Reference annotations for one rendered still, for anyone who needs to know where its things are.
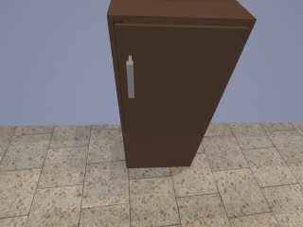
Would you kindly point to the cupboard door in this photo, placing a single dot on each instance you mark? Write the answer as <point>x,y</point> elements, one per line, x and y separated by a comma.
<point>179,75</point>

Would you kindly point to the handle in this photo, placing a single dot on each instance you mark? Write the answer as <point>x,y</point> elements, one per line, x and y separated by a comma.
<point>130,76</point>

